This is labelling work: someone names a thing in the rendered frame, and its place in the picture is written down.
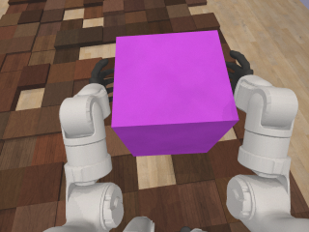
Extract right robot upper arm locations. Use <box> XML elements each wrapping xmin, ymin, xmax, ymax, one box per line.
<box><xmin>226</xmin><ymin>174</ymin><xmax>309</xmax><ymax>232</ymax></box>

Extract left robot upper arm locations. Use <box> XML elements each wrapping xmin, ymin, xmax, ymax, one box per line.
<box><xmin>43</xmin><ymin>182</ymin><xmax>124</xmax><ymax>232</ymax></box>

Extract left robot hand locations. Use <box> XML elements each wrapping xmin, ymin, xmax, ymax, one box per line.
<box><xmin>89</xmin><ymin>58</ymin><xmax>115</xmax><ymax>102</ymax></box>

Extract left robot thigh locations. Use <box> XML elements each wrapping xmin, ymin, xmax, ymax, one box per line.
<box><xmin>123</xmin><ymin>217</ymin><xmax>155</xmax><ymax>232</ymax></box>

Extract right robot forearm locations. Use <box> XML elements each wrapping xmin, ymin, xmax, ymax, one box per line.
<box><xmin>234</xmin><ymin>74</ymin><xmax>298</xmax><ymax>209</ymax></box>

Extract carton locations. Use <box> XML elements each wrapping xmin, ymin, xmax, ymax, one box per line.
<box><xmin>111</xmin><ymin>30</ymin><xmax>239</xmax><ymax>157</ymax></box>

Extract left robot forearm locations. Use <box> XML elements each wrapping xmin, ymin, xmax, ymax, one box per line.
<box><xmin>59</xmin><ymin>83</ymin><xmax>113</xmax><ymax>220</ymax></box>

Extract right robot hand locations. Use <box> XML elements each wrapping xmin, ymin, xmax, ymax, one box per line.
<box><xmin>225</xmin><ymin>50</ymin><xmax>254</xmax><ymax>95</ymax></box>

